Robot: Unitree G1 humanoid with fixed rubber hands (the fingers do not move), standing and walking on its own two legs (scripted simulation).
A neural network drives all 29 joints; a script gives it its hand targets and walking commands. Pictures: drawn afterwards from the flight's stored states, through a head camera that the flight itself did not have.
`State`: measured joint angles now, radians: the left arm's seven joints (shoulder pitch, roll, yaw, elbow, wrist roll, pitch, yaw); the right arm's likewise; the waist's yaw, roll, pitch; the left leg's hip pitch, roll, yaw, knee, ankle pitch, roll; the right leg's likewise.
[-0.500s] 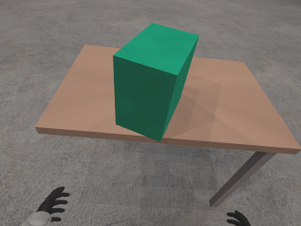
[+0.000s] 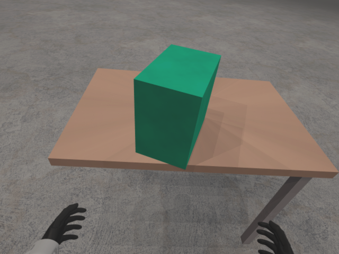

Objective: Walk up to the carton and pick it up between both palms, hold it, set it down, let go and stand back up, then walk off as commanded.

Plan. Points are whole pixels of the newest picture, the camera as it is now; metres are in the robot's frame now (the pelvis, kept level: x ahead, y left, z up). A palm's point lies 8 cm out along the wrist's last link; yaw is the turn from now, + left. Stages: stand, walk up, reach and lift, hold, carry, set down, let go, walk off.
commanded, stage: reach and lift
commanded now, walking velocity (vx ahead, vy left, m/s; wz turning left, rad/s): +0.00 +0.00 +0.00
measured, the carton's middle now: (178, 104) +0.53 -0.01 +0.10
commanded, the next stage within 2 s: none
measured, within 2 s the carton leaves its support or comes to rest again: neither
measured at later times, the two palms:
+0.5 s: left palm (56, 207) +0.21 +0.25 +0.04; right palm (265, 233) +0.16 -0.17 +0.07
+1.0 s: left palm (64, 176) +0.26 +0.25 +0.07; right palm (251, 196) +0.22 -0.15 +0.10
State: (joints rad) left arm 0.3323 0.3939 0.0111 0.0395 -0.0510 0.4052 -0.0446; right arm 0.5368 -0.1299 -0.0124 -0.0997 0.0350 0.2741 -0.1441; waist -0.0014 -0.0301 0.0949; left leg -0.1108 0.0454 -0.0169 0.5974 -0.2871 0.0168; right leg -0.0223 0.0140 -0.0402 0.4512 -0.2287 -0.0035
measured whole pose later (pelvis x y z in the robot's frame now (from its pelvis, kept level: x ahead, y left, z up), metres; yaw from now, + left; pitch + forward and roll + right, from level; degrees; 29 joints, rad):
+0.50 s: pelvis +0.03 +0.00 +0.00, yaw +0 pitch -9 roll -3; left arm 0.36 0.54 0.01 -0.19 -0.19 0.36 -0.13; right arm 0.61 -0.04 0.14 -0.50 0.12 0.43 -0.35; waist 0.00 -0.03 0.09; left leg -0.12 0.05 -0.02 0.56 -0.30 0.00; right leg -0.02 0.01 -0.04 0.40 -0.23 0.00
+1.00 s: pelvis +0.04 +0.01 +0.01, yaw +0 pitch -6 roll -3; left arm 0.24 0.59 0.01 -0.28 -0.24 0.41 -0.14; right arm 0.44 -0.04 0.16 -0.57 0.16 0.50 -0.41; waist 0.00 -0.03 0.09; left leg -0.13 0.04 -0.01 0.56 -0.32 0.01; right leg -0.02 0.01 -0.04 0.36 -0.23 0.01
